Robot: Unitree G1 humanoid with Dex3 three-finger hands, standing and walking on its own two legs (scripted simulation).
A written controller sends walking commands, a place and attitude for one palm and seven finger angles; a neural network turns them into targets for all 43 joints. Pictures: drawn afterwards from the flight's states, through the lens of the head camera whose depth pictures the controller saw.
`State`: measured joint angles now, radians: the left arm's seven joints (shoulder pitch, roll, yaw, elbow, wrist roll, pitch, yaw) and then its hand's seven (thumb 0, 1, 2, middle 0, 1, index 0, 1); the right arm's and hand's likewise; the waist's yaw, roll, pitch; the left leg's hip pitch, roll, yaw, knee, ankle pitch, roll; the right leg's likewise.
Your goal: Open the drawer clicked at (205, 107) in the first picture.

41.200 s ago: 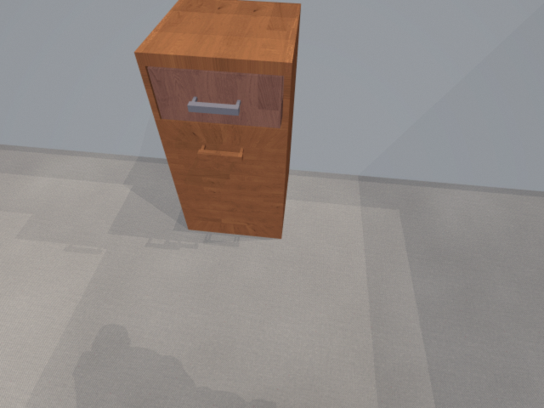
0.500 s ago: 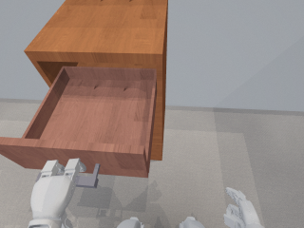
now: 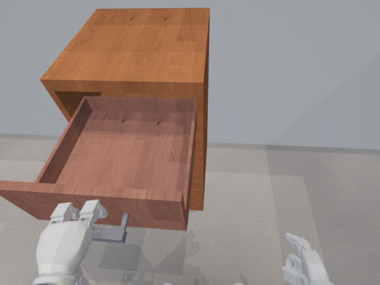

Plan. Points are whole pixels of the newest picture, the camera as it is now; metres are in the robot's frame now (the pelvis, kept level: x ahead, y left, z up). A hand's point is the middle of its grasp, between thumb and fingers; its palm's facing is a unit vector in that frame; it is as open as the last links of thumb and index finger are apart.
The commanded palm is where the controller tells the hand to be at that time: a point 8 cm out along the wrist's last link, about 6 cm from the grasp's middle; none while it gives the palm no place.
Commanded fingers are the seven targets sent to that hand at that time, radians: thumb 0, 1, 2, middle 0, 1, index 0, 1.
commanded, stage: lift the hand off the handle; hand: left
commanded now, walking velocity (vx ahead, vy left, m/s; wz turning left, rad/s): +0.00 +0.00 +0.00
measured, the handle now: (93, 224) +0.24 +0.24 -0.02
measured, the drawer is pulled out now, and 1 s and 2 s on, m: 0.30 0.30 0.30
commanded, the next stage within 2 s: draw the hand back to the body in 1.72 s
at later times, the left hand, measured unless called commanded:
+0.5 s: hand (74, 240) +0.19 +0.24 +0.04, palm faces -0.01 -0.11 -0.99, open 13.5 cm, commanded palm +0.17 +0.23 +0.10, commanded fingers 0.00 -0.50 0.30 -0.30 -1.20 -0.30 -1.20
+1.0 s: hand (63, 231) +0.19 +0.24 +0.08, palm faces +0.03 -0.11 -0.99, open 13.8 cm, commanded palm +0.17 +0.23 +0.13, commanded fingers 0.00 -0.50 0.30 -0.30 -1.20 -0.30 -1.20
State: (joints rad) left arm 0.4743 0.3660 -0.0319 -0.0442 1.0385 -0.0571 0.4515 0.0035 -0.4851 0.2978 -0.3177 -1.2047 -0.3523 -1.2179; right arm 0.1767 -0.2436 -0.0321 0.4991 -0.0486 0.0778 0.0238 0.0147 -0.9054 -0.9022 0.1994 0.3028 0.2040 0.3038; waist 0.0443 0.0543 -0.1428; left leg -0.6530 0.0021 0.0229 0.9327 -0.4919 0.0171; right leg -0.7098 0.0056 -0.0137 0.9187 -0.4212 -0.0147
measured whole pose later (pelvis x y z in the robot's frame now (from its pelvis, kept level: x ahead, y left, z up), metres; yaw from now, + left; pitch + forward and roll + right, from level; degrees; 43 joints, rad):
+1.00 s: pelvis +0.01 +0.00 +0.03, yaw +0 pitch +6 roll +0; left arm 0.52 0.43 0.01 -0.26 0.95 -0.05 0.29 0.00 -0.49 0.30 -0.32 -1.20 -0.32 -1.20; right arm 0.17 -0.23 -0.02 0.50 -0.02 0.08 0.02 0.02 -0.91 -0.90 0.20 0.30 0.20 0.30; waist 0.08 0.08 -0.09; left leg -0.43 -0.01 0.03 0.74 -0.42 0.02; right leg -0.49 0.00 -0.01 0.74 -0.36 -0.01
